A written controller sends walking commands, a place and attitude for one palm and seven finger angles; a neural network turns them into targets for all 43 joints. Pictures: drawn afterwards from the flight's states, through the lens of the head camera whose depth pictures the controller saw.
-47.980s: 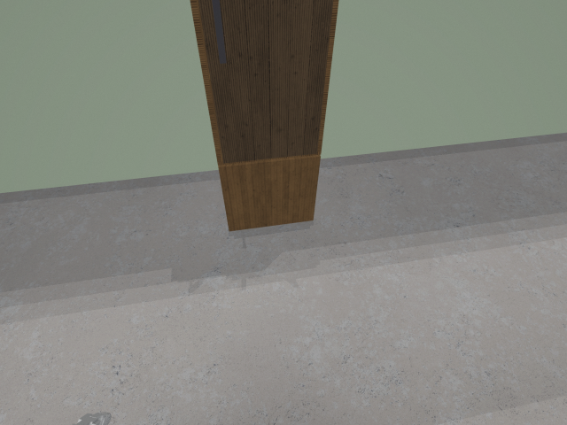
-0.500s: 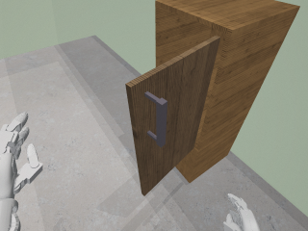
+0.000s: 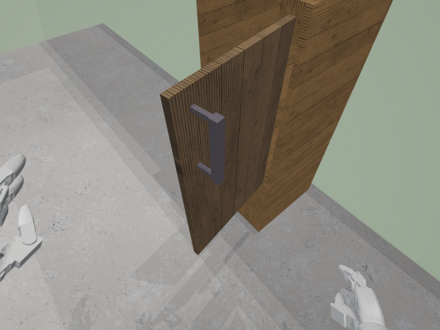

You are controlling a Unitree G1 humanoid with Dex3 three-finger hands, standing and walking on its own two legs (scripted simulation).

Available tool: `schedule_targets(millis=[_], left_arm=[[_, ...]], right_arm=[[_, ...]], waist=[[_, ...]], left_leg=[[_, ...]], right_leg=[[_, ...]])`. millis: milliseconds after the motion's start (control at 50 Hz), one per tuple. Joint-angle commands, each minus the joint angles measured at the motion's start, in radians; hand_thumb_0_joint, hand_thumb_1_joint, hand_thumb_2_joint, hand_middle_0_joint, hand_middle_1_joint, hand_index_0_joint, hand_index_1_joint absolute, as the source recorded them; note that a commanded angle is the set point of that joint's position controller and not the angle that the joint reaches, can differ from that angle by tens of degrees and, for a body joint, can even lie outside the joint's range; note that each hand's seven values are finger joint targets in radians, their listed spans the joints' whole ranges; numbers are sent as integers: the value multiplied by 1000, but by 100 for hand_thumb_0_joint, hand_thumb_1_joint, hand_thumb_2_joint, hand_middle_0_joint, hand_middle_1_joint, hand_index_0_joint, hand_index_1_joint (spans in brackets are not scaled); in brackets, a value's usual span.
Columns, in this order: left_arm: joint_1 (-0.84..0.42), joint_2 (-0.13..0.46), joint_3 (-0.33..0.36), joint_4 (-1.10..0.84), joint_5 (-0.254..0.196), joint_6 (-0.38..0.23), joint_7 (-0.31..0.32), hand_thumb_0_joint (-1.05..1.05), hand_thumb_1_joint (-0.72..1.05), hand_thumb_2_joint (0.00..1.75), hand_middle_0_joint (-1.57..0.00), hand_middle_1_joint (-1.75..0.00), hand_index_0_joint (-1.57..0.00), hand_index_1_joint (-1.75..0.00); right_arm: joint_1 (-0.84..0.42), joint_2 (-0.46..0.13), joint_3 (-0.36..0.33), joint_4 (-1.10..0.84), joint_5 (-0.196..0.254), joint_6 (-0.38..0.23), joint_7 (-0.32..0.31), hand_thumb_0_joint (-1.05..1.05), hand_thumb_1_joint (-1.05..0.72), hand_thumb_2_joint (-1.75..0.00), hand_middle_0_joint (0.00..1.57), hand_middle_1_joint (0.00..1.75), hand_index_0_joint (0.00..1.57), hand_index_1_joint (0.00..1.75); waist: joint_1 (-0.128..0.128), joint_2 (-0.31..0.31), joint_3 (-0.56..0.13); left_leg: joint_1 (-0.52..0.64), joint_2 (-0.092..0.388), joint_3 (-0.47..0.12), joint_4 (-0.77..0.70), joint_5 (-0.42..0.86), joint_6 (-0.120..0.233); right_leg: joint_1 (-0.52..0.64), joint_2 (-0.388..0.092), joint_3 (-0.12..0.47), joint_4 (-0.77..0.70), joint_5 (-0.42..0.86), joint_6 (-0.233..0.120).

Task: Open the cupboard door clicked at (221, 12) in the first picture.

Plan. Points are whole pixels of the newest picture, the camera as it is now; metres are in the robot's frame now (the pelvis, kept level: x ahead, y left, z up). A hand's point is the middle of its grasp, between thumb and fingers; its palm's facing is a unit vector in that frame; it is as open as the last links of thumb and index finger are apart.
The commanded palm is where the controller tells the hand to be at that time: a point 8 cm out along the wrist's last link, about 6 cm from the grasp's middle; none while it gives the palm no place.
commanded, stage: step back with the hand held close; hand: left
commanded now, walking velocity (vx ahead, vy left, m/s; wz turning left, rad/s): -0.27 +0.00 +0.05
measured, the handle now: (208, 147) +0.39 +0.05 +0.13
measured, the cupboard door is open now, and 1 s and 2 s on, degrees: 100 100 100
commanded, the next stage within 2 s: stop stepping back and stand still in 0.70 s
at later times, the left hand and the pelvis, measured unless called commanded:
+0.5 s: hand out of the picture +0.09 +0.28 +0.16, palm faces +0.50 -0.75 -0.44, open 7.4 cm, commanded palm +0.03 +0.32 +0.18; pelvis -0.09 +0.02 -0.02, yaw +3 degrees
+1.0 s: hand out of the picture +0.01 +0.24 +0.16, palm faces +0.32 -0.80 -0.51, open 7.4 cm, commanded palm -0.04 +0.28 +0.18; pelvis -0.19 -0.01 -0.01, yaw -3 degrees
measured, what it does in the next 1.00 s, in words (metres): walks backwards: right foot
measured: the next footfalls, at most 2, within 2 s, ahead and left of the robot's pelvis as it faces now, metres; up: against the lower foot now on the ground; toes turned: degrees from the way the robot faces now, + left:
right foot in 0.86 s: -0.24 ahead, -0.10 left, +0.00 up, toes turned -4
left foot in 1.02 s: -0.10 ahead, +0.09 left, +0.00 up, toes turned -1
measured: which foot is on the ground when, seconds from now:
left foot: down 0.00-0.86, up 0.88-1.00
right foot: down 0.00-0.54, up 0.56-0.84, down 0.86-1.00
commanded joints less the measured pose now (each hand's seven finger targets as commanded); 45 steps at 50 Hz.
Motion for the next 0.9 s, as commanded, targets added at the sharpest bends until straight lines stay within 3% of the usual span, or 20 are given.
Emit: schedule_targets(millis=[0, 140, 260, 320, 380, 400, 440, 480, 500, 520, 540, 560, 600, 640, 700, 780, 800, 840, 860, 880], left_arm=[[5, 199, 183, -248, -3, -80, 41, 0, 90, 90, -20, -30, -20, -30], [2, 167, 181, -247, 13, -122, 55, 0, 90, 90, -20, -30, -20, -30], [-44, 154, 200, -267, 39, -156, 58, 0, 90, 90, -20, -30, -20, -30], [-50, 153, 188, -261, 26, -165, 55, 0, 90, 90, -20, -30, -20, -30], [-85, 156, 158, -261, 23, -162, 62, 0, 90, 90, -20, -30, -20, -30], [-107, 168, 158, -269, 26, -160, 68, 0, 90, 90, -20, -30, -20, -30], [-138, 165, 149, -248, 30, -146, 74, 0, 90, 90, -20, -30, -20, -30], [-164, 184, 163, -265, 27, -145, 70, 0, 90, 90, -20, -30, -20, -30], [-163, 199, 177, -273, 30, -151, 71, 0, 90, 90, -20, -30, -20, -30], [-122, 201, 208, -276, 31, -170, 68, 0, 90, 90, -20, -30, -20, -30], [-116, 192, 220, -284, 36, -182, 60, 0, 90, 90, -20, -30, -20, -30], [-115, 200, 234, -285, 38, -182, 59, 0, 90, 90, -20, -30, -20, -30], [-84, 177, 204, -303, 20, -182, 60, 0, 90, 90, -20, -30, -20, -30], [-26, 131, 156, -309, 6, -167, 61, 0, 90, 90, -20, -30, -20, -30], [-50, 135, 130, -316, -8, -151, 59, 0, 90, 90, -20, -30, -20, -30], [-57, 186, 164, -289, -30, -156, 45, 0, 90, 90, -20, -30, -20, -30], [-30, 229, 197, -296, -27, -158, 40, 0, 90, 90, -20, -30, -20, -30], [-26, 274, 235, -282, -33, -169, 44, 0, 90, 90, -20, -30, -20, -30], [-24, 283, 250, -254, -30, -170, 53, 0, 90, 90, -20, -30, -20, -30], [-5, 222, 195, -229, -30, -152, 45, 0, 90, 90, -20, -30, -20, -30]], right_arm=[[-71, -104, -36, -164, -1, -46, -12, 0, -90, -90, 20, 30, 20, 30], [-46, -114, -33, -167, -3, -84, -7, 0, -90, -90, 20, 30, 20, 30], [-34, -120, -35, -159, -9, -142, -6, 0, -90, -90, 20, 30, 20, 30], [-19, -99, -32, -139, -12, -160, -1, 0, -90, -90, 20, 30, 20, 30], [6, -93, -41, -92, -16, -160, 5, 0, -90, -90, 20, 30, 20, 30], [8, -89, -40, -71, -23, -158, 8, 0, -90, -90, 20, 30, 20, 30], [-9, -66, -26, -64, -24, -148, 10, 0, -90, -90, 20, 30, 20, 30], [-31, -87, -22, -72, -19, -146, 1, 0, -90, -90, 20, 30, 20, 30], [-59, -107, -27, -83, -20, -147, -11, 0, -90, -90, 20, 30, 20, 30], [-67, -111, -28, -93, -19, -157, -12, 0, -90, -90, 20, 30, 20, 30], [-49, -111, -35, -94, -29, -170, -9, 0, -90, -90, 20, 30, 20, 30], [-37, -101, -44, -96, -38, -177, -6, 0, -90, -90, 20, 30, 20, 30], [-36, -89, -50, -80, -36, -194, 13, 0, -90, -90, 20, 30, 20, 30], [-27, -85, -46, -59, -35, -204, 26, 0, -90, -90, 20, 30, 20, 30], [-32, -86, -36, -45, -40, -210, 29, 0, -90, -90, 20, 30, 20, 30], [-43, -88, -31, -49, -40, -188, 27, 0, -90, -90, 20, 30, 20, 30], [-36, -82, -29, -59, -39, -173, 28, 0, -90, -90, 20, 30, 20, 30], [-51, -65, -17, -72, -27, -148, 24, 0, -90, -90, 20, 30, 20, 30], [-47, -62, -11, -63, -37, -147, 23, 0, -90, -90, 20, 30, 20, 30], [-45, -60, -16, -70, -14, -144, 19, 0, -90, -90, 20, 30, 20, 30]], waist=[[9, 30, -195], [-4, 83, -99], [6, 170, -101], [-7, 62, -85], [-20, -148, -89], [-21, -173, -103], [-27, -211, -104], [-27, -71, -49], [-16, 71, -24], [1, 228, -93], [-7, 298, -135], [-11, 271, -132], [2, 113, -164], [0, 154, -203], [-7, 224, -201], [6, 173, -237], [2, 138, -235], [-12, -55, -201], [-6, -64, -191], [0, -186, -180]], left_leg=[[73, 49, -79, -36, 263, 11], [-185, 91, -148, -146, -238, 41], [-424, 166, -244, -257, -485, 83], [-304, 89, -188, -135, -385, 48], [11, -42, -78, 249, -246, -24], [72, -55, -74, 346, -193, -29], [39, -48, -93, 311, -166, -20], [-12, -5, -157, 30, -134, 3], [-112, 83, -256, -110, -129, 32], [-273, 205, -379, -256, -298, 78], [-420, 290, -488, -415, -559, 126], [-412, 311, -514, -414, -506, 153], [-158, 266, -414, -278, -208, 147], [10, 236, -332, -252, -14, 126], [65, 211, -287, -294, 35, 92], [119, 159, -193, -242, 129, 26], [139, 102, -153, -186, 96, 0], [173, -12, -41, 107, -36, -52], [117, -21, -58, 223, -65, -52], [-11, -54, -92, 315, -99, -36]], right_leg=[[30, -71, 47, -6, 316, 3], [44, -35, 54, 47, -11, 1], [209, 33, 5, 264, -40, 9], [59, -11, 85, 118, -68, -27], [-342, -193, 298, -176, -355, -113], [-396, -249, 331, -192, -280, -141], [-321, -249, 256, -129, -50, -123], [-282, -137, 162, -22, -55, -53], [-212, -45, 93, 80, -80, -7], [-23, 26, 28, 274, -123, 15], [134, 89, 23, 525, -198, 21], [84, 87, 58, 664, -230, 13], [-94, 60, 78, 635, -263, 2], [-144, 52, 41, 528, -297, 4], [-83, 67, 6, 341, -326, -1], [40, 62, -25, -62, -143, -29], [38, 25, 4, -164, -65, -45], [-164, -192, 176, -237, -24, -113], [-190, -275, 206, -228, 66, -143], [-73, -253, 183, -135, 333, -132]])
